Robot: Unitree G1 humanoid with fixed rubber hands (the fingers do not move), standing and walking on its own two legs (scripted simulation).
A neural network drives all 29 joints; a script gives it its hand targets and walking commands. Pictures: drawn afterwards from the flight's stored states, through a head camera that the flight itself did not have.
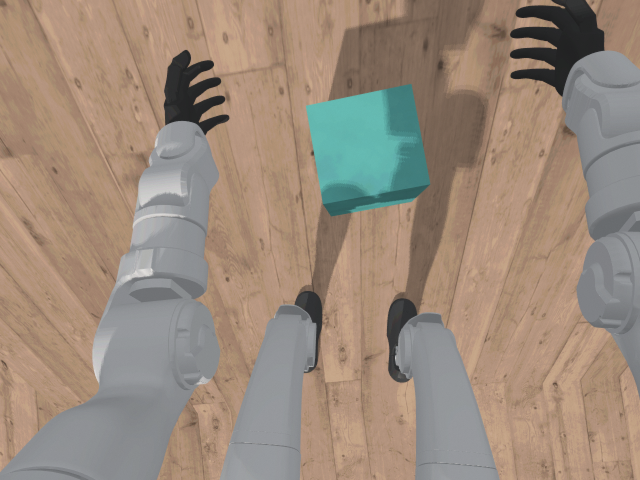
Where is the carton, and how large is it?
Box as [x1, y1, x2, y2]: [306, 84, 429, 215]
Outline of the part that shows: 411,84 306,106 322,201 330,215 336,215 411,201 429,184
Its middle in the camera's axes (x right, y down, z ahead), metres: +0.10 -0.18 +0.88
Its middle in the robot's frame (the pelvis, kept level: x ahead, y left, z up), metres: +0.55 +0.01 -0.54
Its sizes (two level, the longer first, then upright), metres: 0.210 0.200 0.250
